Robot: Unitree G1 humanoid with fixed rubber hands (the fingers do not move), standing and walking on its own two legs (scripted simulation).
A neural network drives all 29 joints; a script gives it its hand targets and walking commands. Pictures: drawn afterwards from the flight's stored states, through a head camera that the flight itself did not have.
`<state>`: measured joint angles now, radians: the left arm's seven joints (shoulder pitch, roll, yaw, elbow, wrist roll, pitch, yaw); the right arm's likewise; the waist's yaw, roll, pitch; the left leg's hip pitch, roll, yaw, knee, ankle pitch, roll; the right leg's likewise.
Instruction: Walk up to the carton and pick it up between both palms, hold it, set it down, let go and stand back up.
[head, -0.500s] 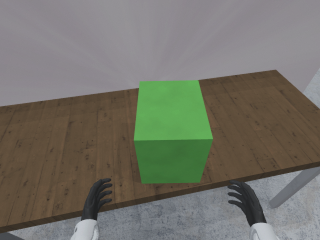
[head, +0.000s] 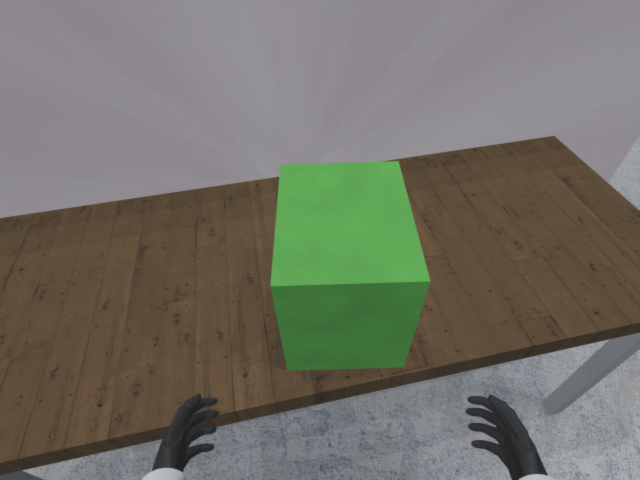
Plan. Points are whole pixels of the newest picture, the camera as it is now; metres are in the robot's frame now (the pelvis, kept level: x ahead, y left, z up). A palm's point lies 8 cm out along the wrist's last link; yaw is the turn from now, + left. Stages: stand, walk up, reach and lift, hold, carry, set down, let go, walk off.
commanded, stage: set down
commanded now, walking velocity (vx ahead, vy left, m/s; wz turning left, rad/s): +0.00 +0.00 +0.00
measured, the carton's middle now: (342, 266) +0.44 +0.01 -0.02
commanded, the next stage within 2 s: let go in 0.64 s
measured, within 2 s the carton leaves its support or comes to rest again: neither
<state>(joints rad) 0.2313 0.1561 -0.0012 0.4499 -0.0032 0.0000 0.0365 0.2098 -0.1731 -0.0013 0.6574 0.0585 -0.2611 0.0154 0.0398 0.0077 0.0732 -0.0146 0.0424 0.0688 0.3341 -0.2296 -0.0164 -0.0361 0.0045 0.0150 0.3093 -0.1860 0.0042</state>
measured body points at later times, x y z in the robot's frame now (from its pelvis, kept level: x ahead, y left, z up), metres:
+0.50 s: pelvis -0.01 +0.00 +0.00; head -0.02 -0.02 +0.45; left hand +0.17 +0.22 -0.07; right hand +0.16 -0.22 -0.10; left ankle -0.02 +0.12 -0.75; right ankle +0.00 -0.13 -0.75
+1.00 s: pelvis -0.01 -0.01 +0.00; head -0.02 -0.02 +0.45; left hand +0.17 +0.22 -0.07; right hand +0.16 -0.24 -0.10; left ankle -0.02 +0.12 -0.75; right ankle +0.00 -0.13 -0.75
